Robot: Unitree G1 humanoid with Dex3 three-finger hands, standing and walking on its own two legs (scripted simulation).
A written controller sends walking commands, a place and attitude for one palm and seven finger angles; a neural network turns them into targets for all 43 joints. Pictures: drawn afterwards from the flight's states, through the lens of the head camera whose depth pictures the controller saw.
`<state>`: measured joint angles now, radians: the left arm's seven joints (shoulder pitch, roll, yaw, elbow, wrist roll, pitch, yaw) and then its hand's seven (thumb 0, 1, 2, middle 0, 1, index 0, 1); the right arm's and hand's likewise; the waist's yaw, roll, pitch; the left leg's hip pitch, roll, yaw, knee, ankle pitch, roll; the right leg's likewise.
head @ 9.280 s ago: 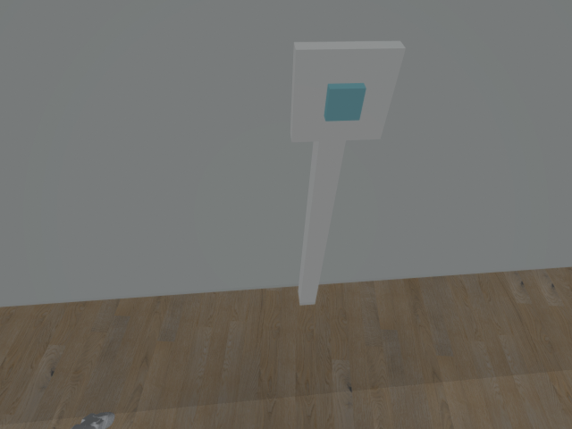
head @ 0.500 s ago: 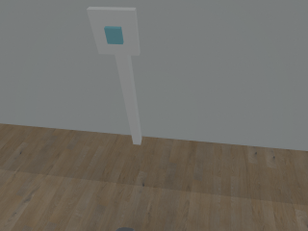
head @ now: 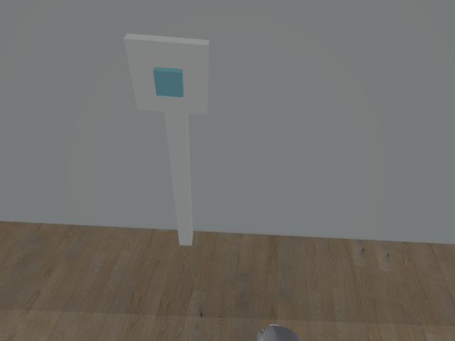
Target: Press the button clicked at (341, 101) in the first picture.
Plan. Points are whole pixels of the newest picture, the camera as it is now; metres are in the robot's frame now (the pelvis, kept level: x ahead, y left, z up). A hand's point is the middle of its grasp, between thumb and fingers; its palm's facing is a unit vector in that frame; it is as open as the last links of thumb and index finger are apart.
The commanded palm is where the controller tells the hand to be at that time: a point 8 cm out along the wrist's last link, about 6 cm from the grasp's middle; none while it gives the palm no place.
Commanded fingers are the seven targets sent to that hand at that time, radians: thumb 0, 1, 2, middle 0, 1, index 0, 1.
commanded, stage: take the last steps up to it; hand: left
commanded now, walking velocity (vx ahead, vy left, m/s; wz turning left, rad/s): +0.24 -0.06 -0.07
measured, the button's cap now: (169, 81) +0.66 +0.19 +0.13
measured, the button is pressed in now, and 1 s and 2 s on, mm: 0 0 0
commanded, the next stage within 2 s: come to a stop and stand still in 0.20 s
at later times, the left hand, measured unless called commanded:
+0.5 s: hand (157, 322) +0.20 +0.15 -0.17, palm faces +0.01 -0.97 -0.25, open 7.1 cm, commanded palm none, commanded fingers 0.00 0.90 0.90 -0.20 -0.30 -0.20 -0.30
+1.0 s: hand out of the picture +0.14 +0.16 -0.18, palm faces +0.01 -0.97 -0.23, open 7.3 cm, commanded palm none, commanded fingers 0.00 0.90 0.90 -0.20 -0.30 -0.20 -0.30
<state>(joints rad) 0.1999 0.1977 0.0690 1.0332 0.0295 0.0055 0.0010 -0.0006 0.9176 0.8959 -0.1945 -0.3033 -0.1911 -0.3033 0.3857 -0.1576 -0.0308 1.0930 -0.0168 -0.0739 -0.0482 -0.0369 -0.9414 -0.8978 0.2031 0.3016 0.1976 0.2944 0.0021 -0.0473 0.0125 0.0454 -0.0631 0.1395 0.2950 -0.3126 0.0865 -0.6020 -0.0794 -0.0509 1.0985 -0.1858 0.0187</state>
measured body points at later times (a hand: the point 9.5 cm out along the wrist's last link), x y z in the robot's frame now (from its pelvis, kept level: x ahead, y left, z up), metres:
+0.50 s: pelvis +0.15 -0.03 +0.00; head +0.17 -0.05 +0.44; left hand +0.20 +0.20 -0.15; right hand +0.13 -0.24 -0.17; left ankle +0.17 +0.13 -0.70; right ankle +0.18 -0.09 -0.74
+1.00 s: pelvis +0.12 -0.03 -0.01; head +0.14 -0.03 +0.44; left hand +0.14 +0.21 -0.16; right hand +0.19 -0.25 -0.16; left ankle +0.17 +0.12 -0.74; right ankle +0.09 -0.15 -0.74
